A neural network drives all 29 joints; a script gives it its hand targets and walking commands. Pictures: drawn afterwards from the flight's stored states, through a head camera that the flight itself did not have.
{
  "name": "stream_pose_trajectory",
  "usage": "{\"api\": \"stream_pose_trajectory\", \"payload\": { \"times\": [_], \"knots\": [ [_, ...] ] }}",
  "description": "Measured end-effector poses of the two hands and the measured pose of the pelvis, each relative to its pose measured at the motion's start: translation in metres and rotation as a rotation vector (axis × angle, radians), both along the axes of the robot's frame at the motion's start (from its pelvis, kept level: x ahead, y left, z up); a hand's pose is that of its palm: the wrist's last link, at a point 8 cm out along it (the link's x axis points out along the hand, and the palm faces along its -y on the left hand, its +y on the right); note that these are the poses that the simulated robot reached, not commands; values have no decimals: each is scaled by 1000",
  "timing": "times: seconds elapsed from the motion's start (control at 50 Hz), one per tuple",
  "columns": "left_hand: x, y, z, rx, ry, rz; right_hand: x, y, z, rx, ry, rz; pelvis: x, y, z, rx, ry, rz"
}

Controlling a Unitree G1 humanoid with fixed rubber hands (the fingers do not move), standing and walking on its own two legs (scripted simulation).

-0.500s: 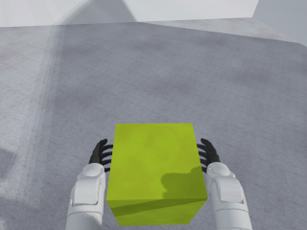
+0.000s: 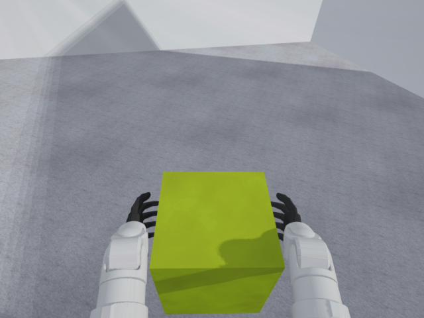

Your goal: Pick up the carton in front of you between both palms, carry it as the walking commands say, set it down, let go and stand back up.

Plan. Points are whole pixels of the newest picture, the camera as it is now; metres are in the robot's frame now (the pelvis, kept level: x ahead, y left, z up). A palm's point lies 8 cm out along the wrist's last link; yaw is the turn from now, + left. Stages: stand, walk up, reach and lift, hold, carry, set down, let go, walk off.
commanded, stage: set down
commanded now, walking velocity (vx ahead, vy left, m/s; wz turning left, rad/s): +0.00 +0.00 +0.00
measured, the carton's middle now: (213, 244) +0.31 +0.00 -0.03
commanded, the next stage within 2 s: none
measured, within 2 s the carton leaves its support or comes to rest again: neither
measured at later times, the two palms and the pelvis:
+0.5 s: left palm (147, 243) +0.35 +0.16 -0.10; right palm (268, 237) +0.37 -0.14 -0.09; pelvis +0.00 -0.02 -0.03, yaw +1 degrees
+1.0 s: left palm (154, 255) +0.40 +0.16 -0.25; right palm (253, 250) +0.42 -0.14 -0.24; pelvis -0.04 +0.00 -0.17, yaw -3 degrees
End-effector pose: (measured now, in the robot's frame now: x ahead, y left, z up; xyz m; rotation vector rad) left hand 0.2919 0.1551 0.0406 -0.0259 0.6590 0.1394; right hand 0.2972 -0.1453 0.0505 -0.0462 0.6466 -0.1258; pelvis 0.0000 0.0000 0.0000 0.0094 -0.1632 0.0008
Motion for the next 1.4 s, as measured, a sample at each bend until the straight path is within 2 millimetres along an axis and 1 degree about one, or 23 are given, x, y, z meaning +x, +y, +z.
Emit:
{"api": "stream_pose_trajectory", "payload": {
  "times": [0.12, 0.2, 0.24, 0.3, 0.34, 0.4, 0.46, 0.58, 0.62, 0.66, 0.74, 0.86, 0.96, 1.02, 1.14, 1.26, 1.4],
  "knots": [
    [12, -2, 0, -22, -4, 10, 12, -2, 1, -2, -3, -3, 8, -3, 0, 4, 13, -14],
    [24, -1, -11, -27, 26, 22, 25, -1, -10, 13, 27, -8, 11, -7, -1, 5, 39, -14],
    [30, 0, -19, -33, 33, 26, 32, 0, -19, 10, 35, -5, 11, -9, -2, 3, 67, -10],
    [39, 2, -37, -24, 46, 29, 44, 2, -37, 2, 49, 11, 10, -11, -5, 0, 126, -6],
    [43, 2, -53, -19, 54, 32, 51, 2, -53, -3, 57, 21, 9, -13, -8, -2, 171, 1],
    [48, 3, -83, -14, 65, 37, 59, 3, -82, -17, 67, 39, 7, -15, -14, -5, 256, 10],
    [52, 2, -117, 2, 64, 35, 66, 3, -115, -23, 66, 52, 5, -16, -23, -15, 362, 17],
    [57, 3, -186, 9, 40, 50, 75, 4, -184, -12, 43, 56, 0, -16, -53, -14, 591, -4],
    [58, 4, -204, -1, 30, 65, 77, 6, -203, 0, 33, 50, -2, -16, -64, -13, 662, -18],
    [62, 5, -219, -8, 17, 69, 80, 7, -218, 18, 20, 36, -4, -14, -76, -14, 714, -28],
    [76, 8, -236, -12, -17, 66, 91, 9, -236, 17, -15, 31, -11, -11, -99, -19, 788, -33],
    [92, 7, -261, -30, -16, 57, 103, 8, -258, 29, -12, -1, -23, -4, -130, -30, 833, -31],
    [103, 6, -281, -23, -1, 69, 117, 8, -280, 36, 1, 29, -33, 1, -156, -31, 857, -32],
    [107, 6, -297, -23, 8, 84, 125, 8, -295, 24, 9, 49, -37, 3, -171, -28, 874, -35],
    [103, 12, -342, -9, 46, 104, 133, 15, -338, 21, 47, 81, -44, 3, -198, -26, 921, -43],
    [117, 17, -380, 0, 26, 114, 151, 20, -377, 22, 29, 96, -50, 1, -232, -27, 957, -52],
    [123, 18, -426, -13, 43, 149, 163, 22, -424, 12, 46, 126, -56, -4, -265, -17, 990, -53]
  ]
}}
